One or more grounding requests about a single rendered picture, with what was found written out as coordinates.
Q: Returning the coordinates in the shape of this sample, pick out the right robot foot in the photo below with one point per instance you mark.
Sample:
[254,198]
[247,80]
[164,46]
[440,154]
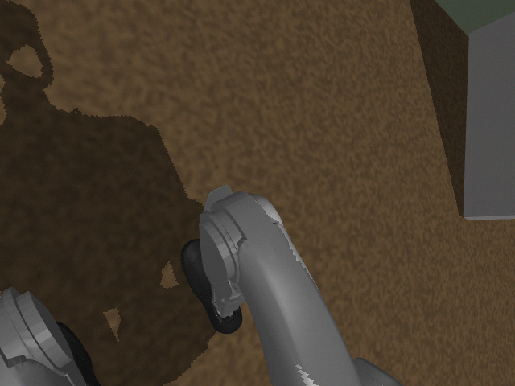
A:
[191,262]

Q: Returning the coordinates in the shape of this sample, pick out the left robot foot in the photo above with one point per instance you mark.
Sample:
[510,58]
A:
[80,355]

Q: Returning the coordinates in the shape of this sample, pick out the right robot hand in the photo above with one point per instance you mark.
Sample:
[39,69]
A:
[372,375]

